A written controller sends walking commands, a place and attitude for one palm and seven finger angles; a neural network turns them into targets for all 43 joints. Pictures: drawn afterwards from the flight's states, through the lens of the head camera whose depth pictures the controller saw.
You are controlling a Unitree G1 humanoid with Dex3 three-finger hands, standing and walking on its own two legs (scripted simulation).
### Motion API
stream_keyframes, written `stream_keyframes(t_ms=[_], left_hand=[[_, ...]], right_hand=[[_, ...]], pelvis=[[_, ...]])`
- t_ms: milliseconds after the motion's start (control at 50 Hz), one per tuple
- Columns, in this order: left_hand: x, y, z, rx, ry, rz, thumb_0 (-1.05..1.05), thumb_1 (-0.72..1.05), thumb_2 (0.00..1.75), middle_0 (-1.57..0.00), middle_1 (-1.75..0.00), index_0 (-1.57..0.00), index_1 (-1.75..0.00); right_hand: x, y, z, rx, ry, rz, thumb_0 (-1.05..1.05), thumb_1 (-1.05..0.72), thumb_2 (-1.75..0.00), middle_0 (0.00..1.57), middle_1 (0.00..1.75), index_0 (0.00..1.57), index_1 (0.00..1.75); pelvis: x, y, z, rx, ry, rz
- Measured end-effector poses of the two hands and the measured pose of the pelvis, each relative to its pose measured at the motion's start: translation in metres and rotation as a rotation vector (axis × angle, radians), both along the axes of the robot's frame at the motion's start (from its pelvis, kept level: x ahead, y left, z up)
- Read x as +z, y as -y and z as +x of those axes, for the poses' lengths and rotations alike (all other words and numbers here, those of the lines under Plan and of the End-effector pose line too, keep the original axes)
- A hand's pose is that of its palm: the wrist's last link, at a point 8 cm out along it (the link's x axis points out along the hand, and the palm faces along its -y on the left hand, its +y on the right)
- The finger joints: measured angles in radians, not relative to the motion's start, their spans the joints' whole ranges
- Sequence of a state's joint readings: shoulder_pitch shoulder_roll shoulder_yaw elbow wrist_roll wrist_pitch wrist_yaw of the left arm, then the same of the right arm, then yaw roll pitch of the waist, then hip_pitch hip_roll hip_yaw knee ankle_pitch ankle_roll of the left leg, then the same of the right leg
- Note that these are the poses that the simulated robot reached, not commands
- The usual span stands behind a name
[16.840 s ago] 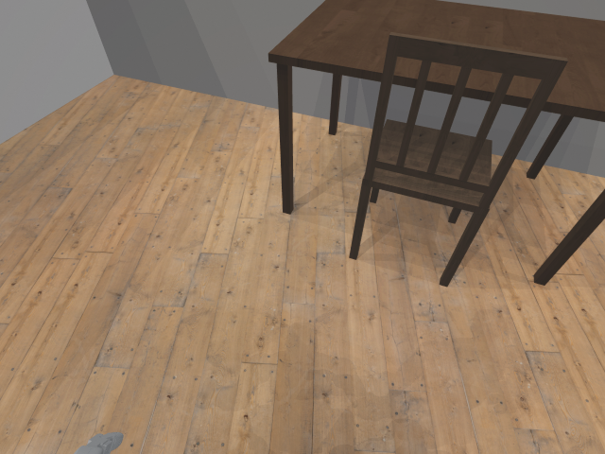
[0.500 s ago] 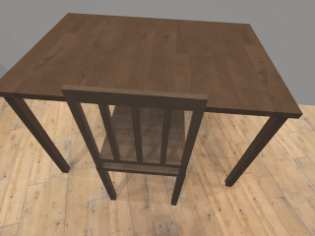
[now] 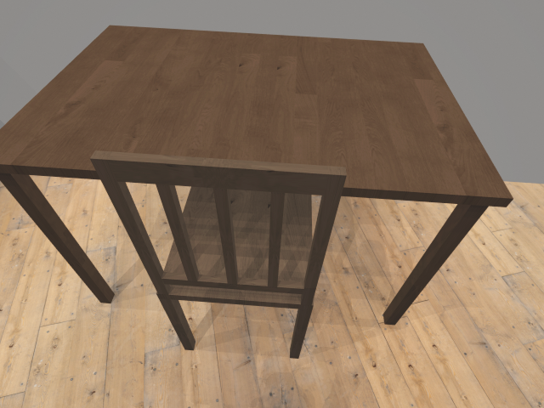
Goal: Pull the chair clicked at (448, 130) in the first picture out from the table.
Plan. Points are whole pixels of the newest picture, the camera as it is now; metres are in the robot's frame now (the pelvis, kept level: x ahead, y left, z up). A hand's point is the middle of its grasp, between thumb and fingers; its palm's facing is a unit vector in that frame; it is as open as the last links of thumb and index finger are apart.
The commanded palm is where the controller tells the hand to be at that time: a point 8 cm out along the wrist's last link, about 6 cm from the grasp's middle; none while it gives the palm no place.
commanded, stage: shuffle to correct the standing spot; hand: left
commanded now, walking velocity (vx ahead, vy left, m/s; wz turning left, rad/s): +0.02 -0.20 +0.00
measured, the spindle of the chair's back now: (228, 241) +0.44 +0.12 -0.08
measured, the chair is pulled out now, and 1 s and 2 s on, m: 0.00 0.00 0.00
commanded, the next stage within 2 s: come to a stop and stand still in 0.08 s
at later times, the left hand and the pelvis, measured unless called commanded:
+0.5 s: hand out of the picture -0.05 +0.08 -0.17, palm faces +0.08 -0.98 -0.18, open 7.3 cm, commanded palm none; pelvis +0.00 -0.07 +0.00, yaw +0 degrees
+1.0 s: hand out of the picture -0.02 +0.17 -0.18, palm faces +0.07 -0.98 -0.19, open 7.3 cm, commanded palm none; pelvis -0.02 -0.01 +0.00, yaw +1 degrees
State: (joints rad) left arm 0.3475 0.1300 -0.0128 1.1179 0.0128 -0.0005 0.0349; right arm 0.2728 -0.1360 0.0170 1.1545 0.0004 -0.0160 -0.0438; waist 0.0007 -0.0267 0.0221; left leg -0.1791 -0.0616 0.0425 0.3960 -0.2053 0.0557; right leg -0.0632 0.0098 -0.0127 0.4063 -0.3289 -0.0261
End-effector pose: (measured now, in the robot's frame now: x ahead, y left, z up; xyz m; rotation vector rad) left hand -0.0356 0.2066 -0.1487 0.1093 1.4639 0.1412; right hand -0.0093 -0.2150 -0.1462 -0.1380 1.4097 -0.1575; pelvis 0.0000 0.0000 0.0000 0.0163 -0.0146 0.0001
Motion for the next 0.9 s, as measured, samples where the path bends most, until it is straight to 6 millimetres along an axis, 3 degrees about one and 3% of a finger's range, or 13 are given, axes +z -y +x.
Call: stream_keyframes(t_ms=[140,300,460,540,640,760,900], left_hand=[[-0.001,0.011,-0.001,-0.002,-0.023,0.006,0.00,0.91,0.90,-0.20,-0.30,-0.20,-0.30],[0.005,0.035,-0.001,0.016,0.009,0.055,0.00,0.91,0.90,-0.19,-0.30,-0.20,-0.30],[0.005,0.072,-0.014,0.046,0.008,0.034,0.00,0.91,0.90,-0.20,-0.30,-0.20,-0.30],[0.005,0.081,-0.024,0.062,-0.013,0.018,0.00,0.91,0.90,-0.20,-0.30,-0.20,-0.30],[0.001,0.073,-0.032,0.074,-0.012,0.023,0.00,0.91,0.90,-0.20,-0.30,-0.20,-0.30],[-0.002,0.049,-0.036,0.059,0.000,0.035,0.00,0.91,0.90,-0.20,-0.30,-0.20,-0.30],[-0.008,0.013,-0.018,0.032,0.033,0.036,0.00,0.91,0.90,-0.20,-0.30,-0.20,-0.30]], right_hand=[[-0.003,0.018,-0.005,-0.019,-0.020,-0.013,0.01,-0.91,-0.89,0.20,0.30,0.21,0.30],[-0.012,0.057,-0.012,-0.019,-0.049,-0.010,0.01,-0.91,-0.89,0.20,0.30,0.21,0.30],[-0.009,0.073,0.013,0.005,-0.006,-0.007,0.01,-0.91,-0.89,0.20,0.30,0.20,0.30],[-0.007,0.074,0.027,0.009,0.038,-0.008,0.01,-0.91,-0.89,0.20,0.30,0.20,0.30],[-0.004,0.070,0.034,0.022,0.071,-0.013,0.00,-0.91,-0.89,0.20,0.30,0.20,0.30],[0.000,0.060,0.034,0.026,0.088,-0.025,0.00,-0.92,-0.89,0.20,0.30,0.20,0.30],[0.000,0.036,0.022,0.028,0.097,-0.033,0.00,-0.93,-0.89,0.20,0.30,0.20,0.30]], pelvis=[[-0.003,0.016,-0.002,-0.002,-0.018,0.012],[-0.006,0.048,-0.003,0.009,-0.021,0.003],[-0.003,0.067,0.001,-0.001,0.003,0.008],[-0.002,0.068,-0.003,0.000,0.016,0.010],[-0.004,0.064,-0.010,0.003,0.025,0.002],[-0.005,0.052,-0.016,0.000,0.026,-0.016],[-0.008,0.027,-0.016,0.011,0.026,-0.008]])
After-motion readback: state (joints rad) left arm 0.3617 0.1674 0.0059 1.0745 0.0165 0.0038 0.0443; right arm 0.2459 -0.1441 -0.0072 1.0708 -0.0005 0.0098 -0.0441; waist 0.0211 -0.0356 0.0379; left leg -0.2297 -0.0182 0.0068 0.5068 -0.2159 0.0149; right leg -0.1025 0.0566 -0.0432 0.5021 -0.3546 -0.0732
